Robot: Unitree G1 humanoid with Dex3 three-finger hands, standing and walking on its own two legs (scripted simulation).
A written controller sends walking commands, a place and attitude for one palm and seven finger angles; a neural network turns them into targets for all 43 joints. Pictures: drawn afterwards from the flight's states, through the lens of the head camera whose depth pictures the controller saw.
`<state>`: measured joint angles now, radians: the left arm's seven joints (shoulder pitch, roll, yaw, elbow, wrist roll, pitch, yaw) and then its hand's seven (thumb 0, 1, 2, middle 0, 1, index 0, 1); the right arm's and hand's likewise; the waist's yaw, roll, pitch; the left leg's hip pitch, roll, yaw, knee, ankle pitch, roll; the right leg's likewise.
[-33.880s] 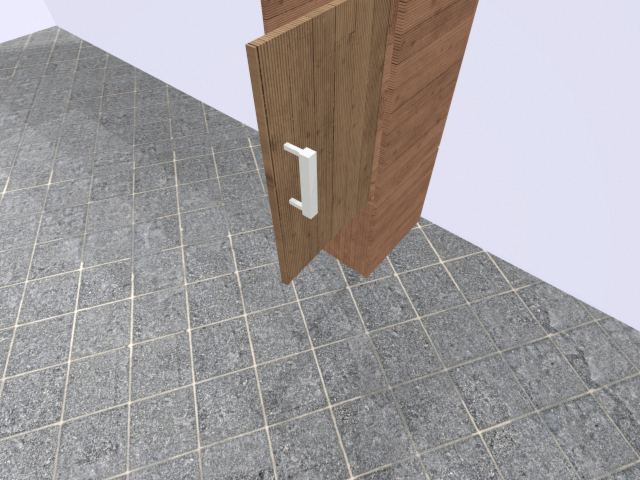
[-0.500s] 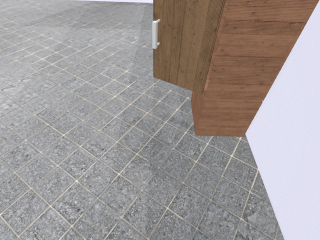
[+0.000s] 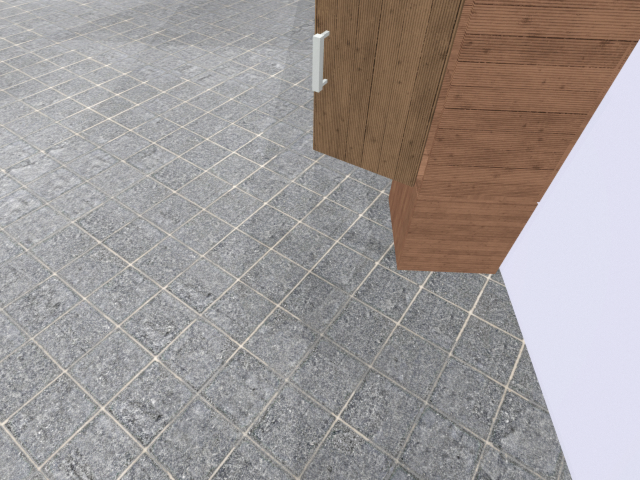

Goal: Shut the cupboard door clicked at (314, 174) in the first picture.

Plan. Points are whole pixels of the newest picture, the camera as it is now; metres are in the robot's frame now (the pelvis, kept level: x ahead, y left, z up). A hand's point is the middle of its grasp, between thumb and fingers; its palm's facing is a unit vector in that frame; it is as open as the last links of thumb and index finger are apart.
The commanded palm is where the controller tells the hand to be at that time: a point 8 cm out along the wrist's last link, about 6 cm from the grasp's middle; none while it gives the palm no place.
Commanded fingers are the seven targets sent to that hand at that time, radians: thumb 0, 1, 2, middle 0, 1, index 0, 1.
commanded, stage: walk to a spot facing it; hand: left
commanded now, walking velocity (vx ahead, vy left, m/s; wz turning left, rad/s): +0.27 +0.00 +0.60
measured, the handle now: (321, 61) +1.17 +0.04 -0.01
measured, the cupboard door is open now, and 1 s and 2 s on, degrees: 61 61 61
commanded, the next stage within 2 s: turn to face it in 1.24 s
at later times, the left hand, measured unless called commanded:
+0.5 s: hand (127, 445) +0.20 +0.29 -0.15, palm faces +0.26 -0.94 -0.24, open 7.4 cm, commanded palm none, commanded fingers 0.00 0.90 0.90 -0.20 -0.30 -0.20 -0.30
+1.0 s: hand (184, 431) +0.22 +0.22 -0.17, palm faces +0.59 -0.78 -0.22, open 7.4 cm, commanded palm none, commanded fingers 0.00 0.90 0.90 -0.20 -0.30 -0.20 -0.30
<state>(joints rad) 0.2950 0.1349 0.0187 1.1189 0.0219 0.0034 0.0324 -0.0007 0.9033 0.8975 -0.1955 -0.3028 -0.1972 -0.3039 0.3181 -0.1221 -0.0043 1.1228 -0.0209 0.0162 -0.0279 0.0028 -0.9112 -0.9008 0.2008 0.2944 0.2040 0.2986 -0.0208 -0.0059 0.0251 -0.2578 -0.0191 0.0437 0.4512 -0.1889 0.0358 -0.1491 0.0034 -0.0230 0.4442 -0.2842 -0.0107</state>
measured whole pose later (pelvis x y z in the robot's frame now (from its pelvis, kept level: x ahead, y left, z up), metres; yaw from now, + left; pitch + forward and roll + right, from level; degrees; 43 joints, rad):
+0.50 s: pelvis +0.13 +0.05 +0.00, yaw +17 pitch +2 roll +0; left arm 0.10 0.25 0.08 0.91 0.03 0.00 -0.02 0.00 0.91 0.90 -0.19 -0.30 -0.19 -0.30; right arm 0.33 -0.19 -0.03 1.00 -0.03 -0.04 -0.01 0.00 -0.91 -0.90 0.20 0.29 0.21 0.30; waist -0.04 -0.02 0.08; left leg -0.17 -0.06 -0.04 0.38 -0.25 0.05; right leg -0.58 -0.09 0.00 0.95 -0.26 0.07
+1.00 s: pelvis +0.34 +0.07 +0.00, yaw +36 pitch +1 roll +0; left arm 0.33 0.19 0.05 0.98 0.04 -0.04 0.02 0.00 0.90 0.90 -0.20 -0.30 -0.20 -0.30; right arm 0.08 -0.26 -0.06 0.90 -0.02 0.04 0.04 0.01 -0.92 -0.90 0.20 0.29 0.20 0.30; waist 0.01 -0.01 0.13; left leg -0.60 0.07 0.08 0.89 -0.27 -0.02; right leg -0.12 -0.10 -0.28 0.43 -0.31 0.01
